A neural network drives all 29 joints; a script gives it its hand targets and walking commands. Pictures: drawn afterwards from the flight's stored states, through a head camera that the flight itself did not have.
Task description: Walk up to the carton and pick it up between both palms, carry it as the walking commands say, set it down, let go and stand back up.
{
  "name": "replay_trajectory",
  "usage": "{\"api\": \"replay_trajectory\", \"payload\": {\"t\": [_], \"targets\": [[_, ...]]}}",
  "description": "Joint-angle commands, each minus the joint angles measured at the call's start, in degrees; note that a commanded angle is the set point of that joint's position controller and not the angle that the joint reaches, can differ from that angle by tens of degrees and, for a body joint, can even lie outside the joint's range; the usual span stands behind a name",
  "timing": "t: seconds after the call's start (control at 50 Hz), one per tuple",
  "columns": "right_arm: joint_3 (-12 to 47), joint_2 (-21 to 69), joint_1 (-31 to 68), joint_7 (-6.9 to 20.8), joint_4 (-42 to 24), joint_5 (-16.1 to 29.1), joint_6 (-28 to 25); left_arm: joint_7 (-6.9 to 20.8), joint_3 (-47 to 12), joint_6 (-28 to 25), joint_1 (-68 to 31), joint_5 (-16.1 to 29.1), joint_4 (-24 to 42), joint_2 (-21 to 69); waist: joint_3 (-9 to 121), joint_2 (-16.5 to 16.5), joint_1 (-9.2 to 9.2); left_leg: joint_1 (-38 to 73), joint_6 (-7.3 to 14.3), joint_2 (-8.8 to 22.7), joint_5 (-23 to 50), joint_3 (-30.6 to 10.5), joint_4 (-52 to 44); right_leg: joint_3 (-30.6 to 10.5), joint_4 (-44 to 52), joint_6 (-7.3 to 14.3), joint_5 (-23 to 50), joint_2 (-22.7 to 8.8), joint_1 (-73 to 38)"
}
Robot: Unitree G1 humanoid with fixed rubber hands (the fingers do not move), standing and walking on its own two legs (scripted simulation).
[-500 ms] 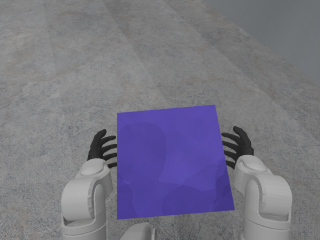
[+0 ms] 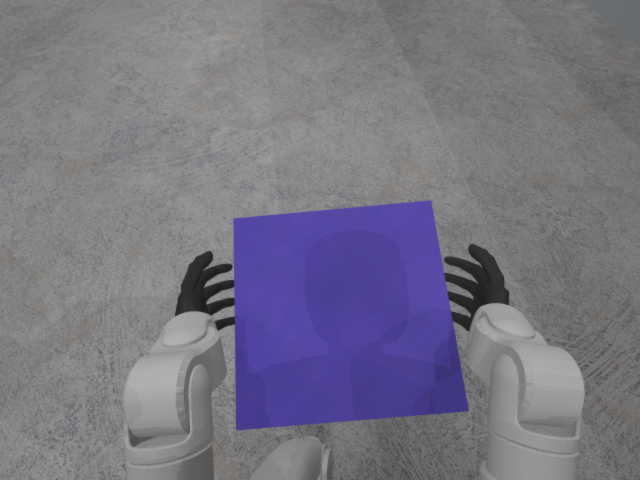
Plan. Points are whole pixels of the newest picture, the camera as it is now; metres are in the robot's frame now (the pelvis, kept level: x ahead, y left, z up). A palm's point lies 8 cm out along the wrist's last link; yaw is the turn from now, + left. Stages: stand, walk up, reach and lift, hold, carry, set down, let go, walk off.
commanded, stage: carry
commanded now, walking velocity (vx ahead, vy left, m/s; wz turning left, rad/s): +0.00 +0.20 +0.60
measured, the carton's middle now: (340, 314) +0.32 -0.01 +0.00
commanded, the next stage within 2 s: none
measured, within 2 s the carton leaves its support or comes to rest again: neither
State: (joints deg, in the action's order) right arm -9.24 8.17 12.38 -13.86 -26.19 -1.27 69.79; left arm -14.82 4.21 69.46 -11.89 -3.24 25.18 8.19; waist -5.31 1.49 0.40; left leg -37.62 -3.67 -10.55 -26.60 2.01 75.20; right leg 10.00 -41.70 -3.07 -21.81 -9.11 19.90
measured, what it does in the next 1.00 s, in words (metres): steps to the left, turning left: left foot, then right foot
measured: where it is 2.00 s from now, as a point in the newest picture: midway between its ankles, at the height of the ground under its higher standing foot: outside the picture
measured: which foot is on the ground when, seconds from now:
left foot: up 0.00-0.08, down 0.10-0.46, up 0.48-0.64, down 0.66-1.00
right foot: down 0.00-0.10, up 0.12-0.40, down 0.42-0.68, up 0.70-1.00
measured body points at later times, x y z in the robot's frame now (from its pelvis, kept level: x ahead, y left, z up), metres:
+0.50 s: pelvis -0.01 +0.18 +0.01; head +0.05 +0.17 +0.45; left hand +0.22 +0.41 +0.09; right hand +0.31 +0.11 +0.07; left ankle +0.03 +0.21 -0.68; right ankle +0.04 +0.07 -0.71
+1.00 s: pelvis -0.10 +0.29 +0.00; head -0.07 +0.31 +0.45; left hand +0.07 +0.56 +0.08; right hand +0.23 +0.29 +0.08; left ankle -0.02 +0.39 -0.71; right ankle -0.04 +0.20 -0.70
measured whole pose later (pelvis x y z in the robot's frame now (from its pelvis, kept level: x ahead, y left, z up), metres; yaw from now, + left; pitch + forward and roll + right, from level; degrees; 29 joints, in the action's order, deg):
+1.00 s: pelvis -0.10 +0.29 +0.00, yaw +26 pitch +1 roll +1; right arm -7.5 8.4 13.0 -12.3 -20.6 -3.9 70.8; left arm -18.1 5.9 73.5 -10.8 -1.3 25.3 7.9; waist -2.8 -2.0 2.5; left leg -27.2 5.8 -4.7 -6.1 4.9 31.9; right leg 2.5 -49.7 -2.7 -27.4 -0.9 25.8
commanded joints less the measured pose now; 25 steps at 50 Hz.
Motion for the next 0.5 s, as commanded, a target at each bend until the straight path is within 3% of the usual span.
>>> {"api": "replay_trajectory", "payload": {"t": [0.0, 0.02, 0.04, 0.06, 0.08, 0.1, 0.12, 0.14, 0.16, 0.18, 0.2, 0.24, 0.26, 0.28, 0.3, 0.32, 0.34, 0.38, 0.4, 0.42, 0.44, 0.46, 0.48], "targets": [[42.45, 56.74, 29.22, 16.49, -11.25, 22.34, -0.62, 16.63, -40.38, -0.91, -27.84, 23.07, 10.77, 59.56, 29.50, -12.61, -0.50, -0.47, 1.54, 12.92, -5.82, -7.86, -12.32, -9.31, 5.33, 5.92, 49.85, -17.75, -19.18], [41.63, 56.57, 31.38, 16.44, -11.50, 22.80, -0.75, 16.31, -40.35, -0.96, -29.75, 23.00, 12.43, 58.74, 28.27, -13.60, -0.13, 7.24, 2.64, 11.28, -7.62, -3.86, -26.81, -5.00, 5.08, 4.79, 48.66, -14.89, -14.83], [42.01, 57.32, 28.14, 16.53, -10.14, 22.65, -0.04, 16.37, -39.29, -0.42, -24.30, 21.85, 10.68, 58.71, 28.03, -18.29, 0.08, 12.16, 2.52, 8.61, -3.85, 1.07, -34.75, -3.47, 5.58, 4.14, 45.50, -14.80, -13.29], [41.44, 58.50, 26.07, 16.66, -8.39, 22.09, 0.34, 16.17, -40.20, -0.29, -25.68, 22.05, 11.99, 58.87, 30.60, -16.34, -1.42, 22.92, 3.42, 7.16, 2.48, 3.88, -42.21, -0.70, -2.15, 2.64, 46.14, -13.80, -10.27], [40.81, 58.62, 22.55, 16.51, -5.82, 21.37, 0.74, 15.83, -39.45, -0.19, -23.95, 21.53, 11.57, 57.12, 34.08, -8.79, -1.84, 32.32, 4.07, 7.11, 12.03, 3.21, -45.14, 1.08, -11.01, 0.29, 34.73, -9.47, -4.14], [40.72, 56.93, 22.92, 16.78, -5.43, 20.89, 0.55, 15.73, -40.23, 0.01, -24.82, 21.40, 12.02, 57.09, 32.41, 10.45, -1.39, 38.87, 9.58, 21.36, 43.97, -18.25, -47.40, 0.77, -23.54, -4.91, -7.18, -0.85, 11.11], [40.20, 55.57, 22.81, 16.84, -3.59, 20.88, 0.53, 15.49, -40.47, 0.23, -26.86, 22.26, 12.44, 55.25, 34.90, 25.76, -1.41, 43.91, 18.49, 31.77, 80.44, -34.42, -45.12, -2.54, -34.92, -6.86, -24.73, 6.81, 20.64], [40.43, 57.12, 22.06, 16.73, -5.29, 21.01, 0.29, 15.69, -40.71, 0.20, -25.66, 22.19, 10.09, 56.98, 36.75, 16.88, -0.81, 43.92, 19.15, 29.05, 86.08, -26.82, -41.36, -7.41, -38.92, -5.94, -22.59, 4.60, 17.14], [40.25, 58.18, 23.59, 17.06, -6.07, 20.58, -0.02, 16.27, -41.94, -0.40, -29.13, 23.63, 11.91, 58.65, 35.96, 11.85, -1.39, 42.55, 19.10, 27.93, 76.74, -25.83, -41.73, -8.62, -38.60, -5.59, -18.61, 4.51, 18.51], [39.50, 59.04, 22.47, 17.03, -5.18, 19.69, -0.40, 17.05, -42.65, -0.19, -29.36, 24.67, 11.40, 59.85, 36.36, 9.04, -1.44, 43.64, 19.00, 26.21, 71.11, -25.73, -40.96, -10.40, -35.26, -4.97, -14.18, 3.65, 19.53], [38.05, 58.66, 22.19, 16.97, -5.12, 19.20, -1.13, 17.24, -43.40, -0.62, -31.99, 25.43, 13.41, 59.70, 38.48, 10.44, -1.47, 45.01, 17.92, 24.77, 61.86, -25.23, -41.95, -11.35, -30.57, -4.73, -11.55, 2.89, 18.45], [38.02, 59.11, 26.37, 16.87, -7.68, 19.82, -2.33, 17.61, -42.75, -1.44, -35.51, 25.85, 15.36, 60.46, 36.31, 10.21, -1.66, 40.54, 16.98, 23.48, 47.93, -24.33, -46.07, -10.31, -24.13, -3.87, -9.24, 3.45, 15.37], [39.94, 59.88, 27.93, 16.72, -10.62, 20.76, -3.24, 18.09, -41.88, -2.09, -33.36, 25.89, 15.62, 60.95, 36.65, 7.90, -1.85, 41.24, 17.05, 23.29, 49.03, -24.02, -46.42, -10.34, -20.30, -3.67, -8.99, 3.60, 14.24], [39.16, 59.53, 27.61, 16.46, -11.60, 20.42, -3.87, 18.02, -41.86, -2.92, -34.79, 26.76, 17.53, 60.74, 37.35, 8.37, -1.99, 40.67, 15.85, 23.65, 50.81, -26.56, -48.45, -9.71, -17.28, -3.42, -8.10, 5.18, 12.14], [40.23, 59.88, 27.52, 16.26, -12.01, 20.62, -4.24, 17.99, -41.18, -3.54, -33.82, 26.79, 17.63, 60.53, 39.62, 4.78, -1.88, 41.76, 14.78, 24.05, 51.74, -27.01, -48.86, -10.57, -14.97, -2.82, -7.54, 5.19, 9.95], [40.73, 59.81, 27.05, 16.01, -12.44, 21.02, -4.41, 18.06, -40.28, -3.78, -31.58, 26.39, 17.37, 59.56, 40.81, 6.00, -1.75, 42.05, 14.52, 24.18, 56.09, -26.31, -47.54, -10.81, -12.59, -2.33, -6.94, 4.97, 8.31], [41.59, 59.83, 26.47, 15.86, -13.33, 21.20, -4.42, 18.04, -39.48, -4.07, -30.46, 26.21, 18.10, 59.25, 42.07, 3.33, -1.55, 41.56, 11.54, 23.09, 59.45, -25.60, -48.48, -10.54, -9.03, -1.89, -7.17, 5.66, 4.56], [42.07, 58.32, 25.91, 15.42, -14.20, 21.10, -4.17, 17.87, -37.80, -3.94, -27.18, 25.12, 16.81, 57.92, 40.77, 3.71, -1.22, 36.65, 6.07, 20.15, 60.50, -22.01, -49.17, -8.75, -0.55, -0.76, -5.09, 6.52, -3.64], [42.22, 58.75, 26.46, 15.30, -13.36, 21.02, -3.63, 17.67, -37.26, -3.99, -28.60, 25.20, 18.20, 57.65, 40.60, 3.73, -0.41, 31.56, 1.28, 17.99, 60.74, -19.48, -48.72, -8.57, 5.86, 0.37, -3.70, 5.53, -10.97], [43.16, 57.41, 26.72, 15.09, -13.60, 20.96, -3.02, 17.64, -35.16, -3.74, -24.91, 23.88, 15.96, 56.40, 40.58, 1.08, 1.19, 23.80, -3.46, 15.44, 61.01, -14.75, -44.08, -9.36, 13.81, 2.87, -0.15, 1.39, -21.47], [45.05, 56.26, 28.59, 15.38, -15.77, 21.31, -2.17, 17.52, -33.87, -3.75, -23.75, 22.64, 14.95, 56.42, 40.84, -11.88, 3.70, 9.85, -10.80, 6.58, 46.76, -4.90, -26.85, -23.03, 24.18, 12.00, 5.69, -14.69, -30.62], [46.26, 54.85, 28.45, 15.86, -15.65, 21.88, -0.90, 17.03, -32.25, -3.35, -20.02, 20.20, 10.96, 55.46, 35.76, -36.55, 2.75, -4.08, -5.36, 5.81, -9.50, -7.28, 0.69, -41.23, 20.87, 20.16, 36.22, -31.92, -26.54], [45.06, 55.84, 26.33, 15.60, -11.71, 21.15, -0.84, 16.97, -33.28, -2.61, -21.24, 21.10, 11.58, 54.74, 33.66, -19.56, 0.31, -1.78, 0.77, 11.30, -6.92, -14.58, 3.18, -31.46, 11.75, 17.37, 53.37, -26.19, -22.33]]}}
